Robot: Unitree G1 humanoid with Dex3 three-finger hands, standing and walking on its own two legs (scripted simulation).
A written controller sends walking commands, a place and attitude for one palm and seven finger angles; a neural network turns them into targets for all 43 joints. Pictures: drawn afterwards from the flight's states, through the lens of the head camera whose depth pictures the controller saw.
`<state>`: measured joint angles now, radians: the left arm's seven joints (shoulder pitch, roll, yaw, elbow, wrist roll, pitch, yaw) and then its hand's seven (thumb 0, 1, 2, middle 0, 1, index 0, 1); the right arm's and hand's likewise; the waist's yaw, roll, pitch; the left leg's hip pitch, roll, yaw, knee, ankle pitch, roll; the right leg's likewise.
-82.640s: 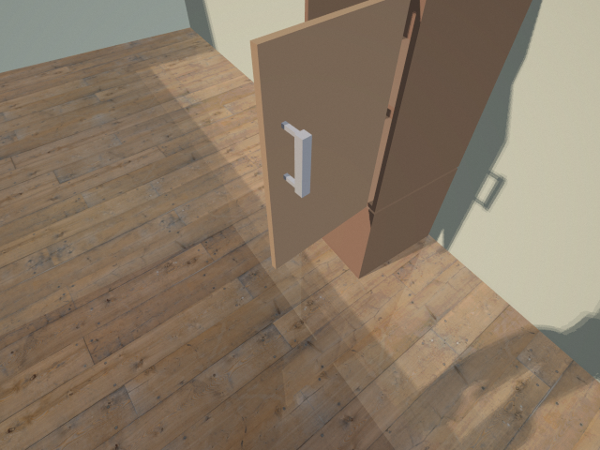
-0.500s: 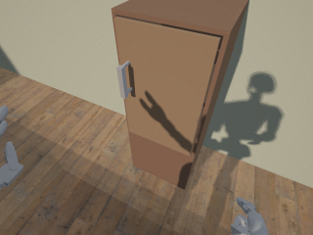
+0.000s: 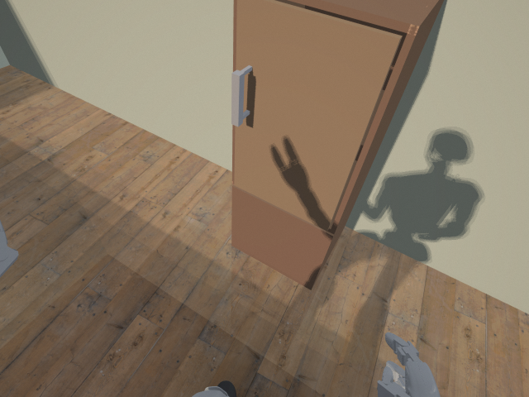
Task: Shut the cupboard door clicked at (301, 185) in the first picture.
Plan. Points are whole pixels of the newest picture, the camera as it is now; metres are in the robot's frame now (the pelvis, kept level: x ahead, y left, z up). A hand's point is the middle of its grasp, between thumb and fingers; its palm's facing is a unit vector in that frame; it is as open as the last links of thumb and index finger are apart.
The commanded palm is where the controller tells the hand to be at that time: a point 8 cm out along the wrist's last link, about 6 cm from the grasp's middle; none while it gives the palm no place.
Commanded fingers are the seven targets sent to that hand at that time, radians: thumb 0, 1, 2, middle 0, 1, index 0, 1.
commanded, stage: stop stepping back and stand still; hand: left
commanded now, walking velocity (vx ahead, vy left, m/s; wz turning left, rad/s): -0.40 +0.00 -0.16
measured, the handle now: (242, 96) +0.79 +0.10 +0.04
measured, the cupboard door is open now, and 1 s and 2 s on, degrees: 0 0 0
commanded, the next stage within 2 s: let the arm hang, fingers relaxed in 0.88 s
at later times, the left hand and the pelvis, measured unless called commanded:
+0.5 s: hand out of the picture +0.12 +0.25 +0.18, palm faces +0.28 -0.85 -0.44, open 7.4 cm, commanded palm +0.06 +0.31 +0.19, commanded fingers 0.00 0.90 0.90 -0.20 -0.30 -0.20 -0.30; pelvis -0.11 +0.02 +0.01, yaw -6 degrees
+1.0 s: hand out of the picture +0.13 +0.27 +0.18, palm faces +0.35 -0.80 -0.49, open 7.4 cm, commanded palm none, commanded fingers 0.00 0.90 0.90 -0.20 -0.30 -0.20 -0.30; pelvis -0.09 +0.04 +0.01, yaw -5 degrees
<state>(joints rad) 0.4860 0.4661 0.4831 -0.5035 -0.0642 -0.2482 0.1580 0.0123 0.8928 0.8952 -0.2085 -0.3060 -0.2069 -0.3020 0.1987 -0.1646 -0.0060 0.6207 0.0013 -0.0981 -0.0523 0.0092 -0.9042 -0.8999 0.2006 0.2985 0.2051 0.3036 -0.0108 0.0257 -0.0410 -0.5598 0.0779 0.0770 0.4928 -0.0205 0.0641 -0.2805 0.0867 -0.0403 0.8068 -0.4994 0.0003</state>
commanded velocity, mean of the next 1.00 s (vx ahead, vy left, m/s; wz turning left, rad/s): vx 0.15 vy -0.04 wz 0.00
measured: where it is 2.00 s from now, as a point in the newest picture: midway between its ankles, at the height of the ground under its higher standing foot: outside the picture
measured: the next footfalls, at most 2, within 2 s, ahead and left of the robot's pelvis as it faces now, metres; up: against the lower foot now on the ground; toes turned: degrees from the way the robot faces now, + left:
right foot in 0.06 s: -0.08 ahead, -0.12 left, +0.00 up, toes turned -3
left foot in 0.20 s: +0.07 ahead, +0.09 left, +0.00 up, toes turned -2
